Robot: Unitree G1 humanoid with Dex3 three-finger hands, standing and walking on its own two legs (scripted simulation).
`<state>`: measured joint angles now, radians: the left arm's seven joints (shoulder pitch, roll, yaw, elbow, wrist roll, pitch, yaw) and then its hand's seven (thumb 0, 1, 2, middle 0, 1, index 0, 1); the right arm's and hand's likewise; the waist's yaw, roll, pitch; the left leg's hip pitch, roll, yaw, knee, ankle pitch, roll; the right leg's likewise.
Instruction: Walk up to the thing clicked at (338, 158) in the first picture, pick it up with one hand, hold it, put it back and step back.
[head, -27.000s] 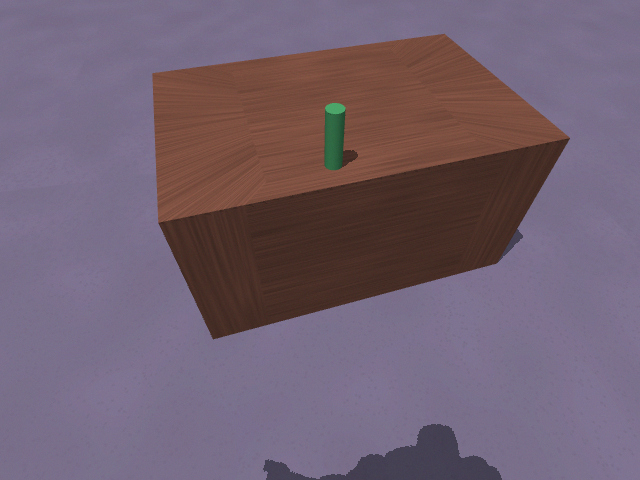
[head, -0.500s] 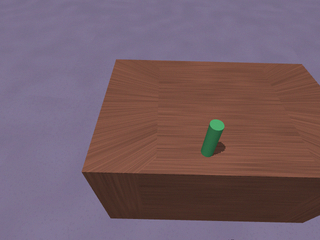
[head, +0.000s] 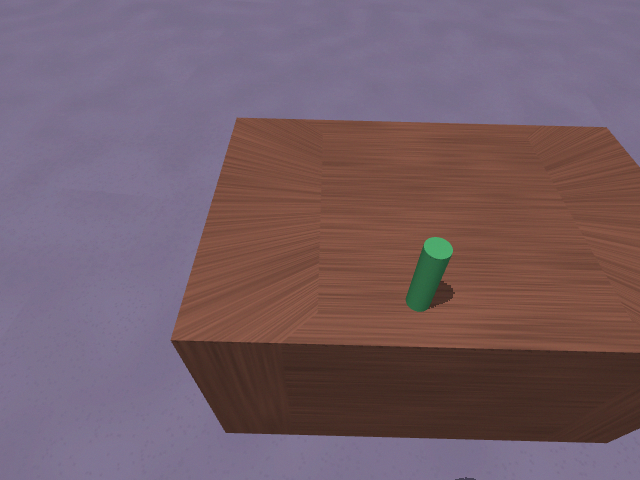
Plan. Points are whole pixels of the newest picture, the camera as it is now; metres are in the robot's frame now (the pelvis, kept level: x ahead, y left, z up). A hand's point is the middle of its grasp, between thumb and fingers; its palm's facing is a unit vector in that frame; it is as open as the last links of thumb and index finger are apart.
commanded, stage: stand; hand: right
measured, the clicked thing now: (427, 276) +0.46 -0.18 -0.10
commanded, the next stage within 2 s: step back in 1.72 s
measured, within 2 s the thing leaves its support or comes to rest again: neither
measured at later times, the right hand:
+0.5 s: hand out of the picture +0.08 -0.25 -0.16, palm faces -0.01 +0.94 -0.34, open 7.4 cm
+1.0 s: hand out of the picture +0.08 -0.25 -0.16, palm faces -0.01 +0.94 -0.34, open 7.4 cm
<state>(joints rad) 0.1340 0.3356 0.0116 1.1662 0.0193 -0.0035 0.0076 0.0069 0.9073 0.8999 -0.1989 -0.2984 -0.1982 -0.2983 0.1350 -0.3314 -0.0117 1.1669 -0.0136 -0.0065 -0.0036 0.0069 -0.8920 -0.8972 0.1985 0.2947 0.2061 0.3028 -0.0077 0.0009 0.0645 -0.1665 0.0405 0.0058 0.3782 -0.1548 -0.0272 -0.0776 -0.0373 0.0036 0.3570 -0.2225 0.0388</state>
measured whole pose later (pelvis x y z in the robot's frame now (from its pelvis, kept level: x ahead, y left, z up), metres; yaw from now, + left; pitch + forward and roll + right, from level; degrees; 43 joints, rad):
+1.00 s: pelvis +0.01 +0.00 +0.00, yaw +1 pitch -3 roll +0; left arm 0.13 0.34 0.01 1.14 0.01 0.00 0.00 0.01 0.91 0.90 -0.20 -0.30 -0.20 -0.30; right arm 0.11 -0.34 -0.01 1.15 -0.01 -0.01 0.00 0.01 -0.90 -0.90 0.20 0.29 0.21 0.30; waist -0.01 0.00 0.06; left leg -0.16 0.03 0.00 0.36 -0.16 -0.02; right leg -0.06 -0.05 -0.01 0.32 -0.22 0.05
